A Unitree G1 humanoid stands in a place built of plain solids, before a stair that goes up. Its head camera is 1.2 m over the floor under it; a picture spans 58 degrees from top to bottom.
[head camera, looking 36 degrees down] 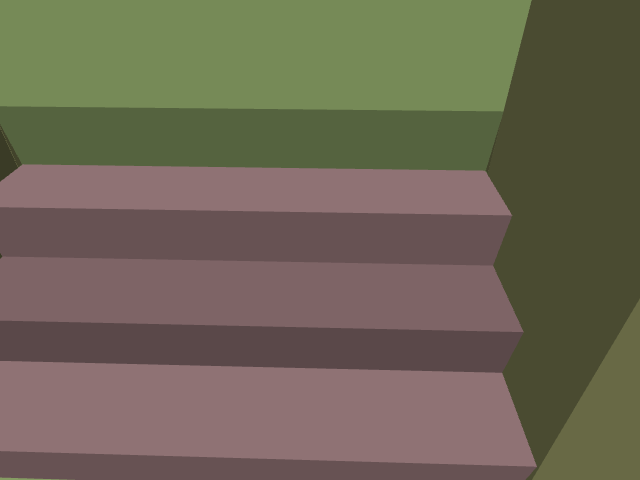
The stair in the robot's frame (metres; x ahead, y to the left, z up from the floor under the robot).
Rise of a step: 0.20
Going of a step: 0.24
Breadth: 1.50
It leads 2 degrees to the right of straight ahead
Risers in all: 4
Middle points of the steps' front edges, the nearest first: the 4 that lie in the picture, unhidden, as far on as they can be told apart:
0.53 0.24 0.18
0.77 0.24 0.37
1.01 0.23 0.57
1.25 0.22 0.77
